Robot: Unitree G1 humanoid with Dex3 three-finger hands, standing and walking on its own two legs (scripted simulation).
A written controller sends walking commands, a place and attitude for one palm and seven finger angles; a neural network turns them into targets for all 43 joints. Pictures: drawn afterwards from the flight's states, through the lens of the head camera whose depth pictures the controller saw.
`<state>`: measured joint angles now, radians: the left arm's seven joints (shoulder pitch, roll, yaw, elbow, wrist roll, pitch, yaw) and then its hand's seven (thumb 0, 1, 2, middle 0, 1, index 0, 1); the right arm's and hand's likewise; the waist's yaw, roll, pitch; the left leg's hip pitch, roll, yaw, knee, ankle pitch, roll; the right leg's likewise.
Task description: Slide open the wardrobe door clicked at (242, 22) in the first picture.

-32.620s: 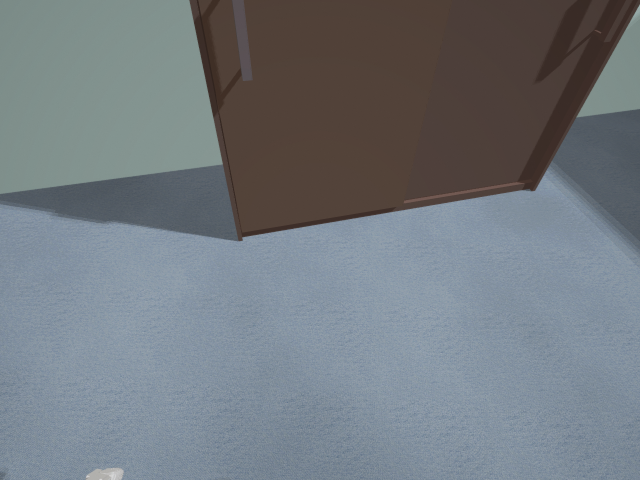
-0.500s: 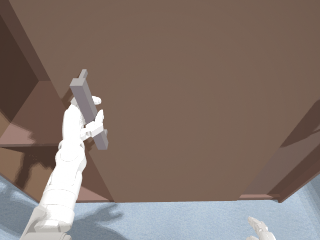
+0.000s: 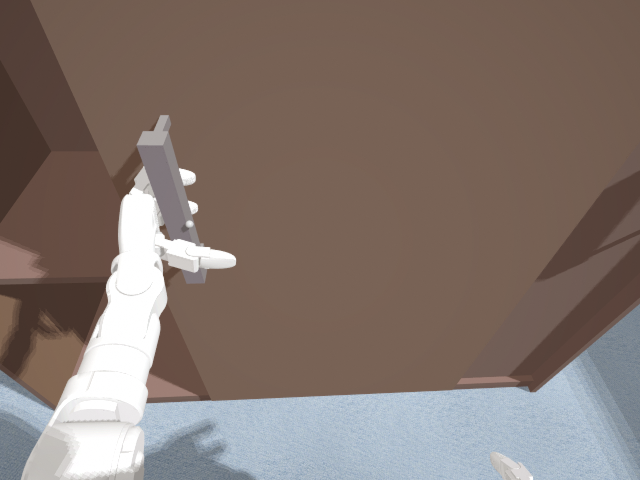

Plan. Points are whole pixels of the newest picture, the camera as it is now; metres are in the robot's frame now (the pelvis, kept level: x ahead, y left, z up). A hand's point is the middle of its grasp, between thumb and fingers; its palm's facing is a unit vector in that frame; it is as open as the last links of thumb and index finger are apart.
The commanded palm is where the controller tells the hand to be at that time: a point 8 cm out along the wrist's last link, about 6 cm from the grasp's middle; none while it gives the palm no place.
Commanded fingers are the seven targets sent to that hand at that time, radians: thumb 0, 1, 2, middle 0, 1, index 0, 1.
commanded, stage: loosen the grip on the handle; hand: left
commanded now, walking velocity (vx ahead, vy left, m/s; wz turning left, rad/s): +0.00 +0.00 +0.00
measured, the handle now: (182, 207) +0.44 +0.21 +0.10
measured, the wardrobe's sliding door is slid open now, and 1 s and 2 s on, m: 0.43 0.43 0.43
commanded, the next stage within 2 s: slip the hand off the handle in 0.12 s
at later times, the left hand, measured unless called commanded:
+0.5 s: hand (186, 225) +0.40 +0.20 +0.11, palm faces +0.20 -0.97 -0.14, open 14.0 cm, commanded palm +0.36 +0.27 +0.11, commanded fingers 0.00 -0.55 0.20 -0.25 -1.15 -0.25 -1.15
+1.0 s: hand (131, 250) +0.36 +0.26 +0.10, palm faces +0.25 -0.96 -0.15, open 14.6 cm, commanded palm +0.31 +0.30 +0.11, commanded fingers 0.00 -0.55 0.20 -0.25 -1.15 -0.25 -1.15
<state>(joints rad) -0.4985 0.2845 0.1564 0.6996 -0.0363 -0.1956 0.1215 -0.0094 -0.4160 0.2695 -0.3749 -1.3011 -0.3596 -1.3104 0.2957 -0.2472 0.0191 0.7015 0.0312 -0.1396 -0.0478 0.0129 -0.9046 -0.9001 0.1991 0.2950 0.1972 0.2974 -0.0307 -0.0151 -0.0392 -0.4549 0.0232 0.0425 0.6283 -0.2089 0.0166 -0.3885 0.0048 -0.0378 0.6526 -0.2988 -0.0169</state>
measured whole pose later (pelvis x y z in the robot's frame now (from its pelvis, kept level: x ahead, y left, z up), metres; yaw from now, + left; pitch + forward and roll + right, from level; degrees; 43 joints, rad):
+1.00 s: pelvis +0.04 +0.00 +0.00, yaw +0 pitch +4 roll -1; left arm -0.16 0.35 0.28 0.38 -0.16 -0.19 -0.07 -0.02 -0.55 0.20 -0.26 -1.16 -0.26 -1.16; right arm 0.31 -0.27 0.00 0.67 0.04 -0.11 -0.06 0.01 -0.91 -0.90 0.20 0.30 0.20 0.30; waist 0.01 0.02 -0.08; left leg -0.47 0.03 0.03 0.69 -0.29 0.02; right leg -0.38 0.01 -0.04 0.67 -0.36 -0.01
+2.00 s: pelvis +0.03 +0.00 +0.00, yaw +2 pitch -1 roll -1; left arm 0.32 0.33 0.35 -0.12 -0.38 -0.06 -0.31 -0.02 -0.55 0.20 -0.26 -1.15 -0.25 -1.15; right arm 0.28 -0.27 0.04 0.62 0.06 -0.32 -0.09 0.02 -0.90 -0.90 0.20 0.30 0.20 0.30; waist 0.05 0.04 -0.08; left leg -0.38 0.02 0.01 0.67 -0.28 0.01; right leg -0.27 0.01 -0.06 0.64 -0.35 -0.02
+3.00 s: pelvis +0.05 +0.01 +0.02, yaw +0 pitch -5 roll +0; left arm 0.45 0.35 0.33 -0.41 -0.08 -0.08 0.10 0.01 0.82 0.87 -0.21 -0.35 -0.21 -0.35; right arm 0.19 -0.23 0.02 0.65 -0.01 -0.12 -0.07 0.01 -0.90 -0.90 0.20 0.30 0.20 0.30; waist 0.09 0.04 0.01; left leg -0.12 0.00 0.04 0.41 -0.20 0.02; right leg -0.03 0.00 -0.03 0.38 -0.26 0.00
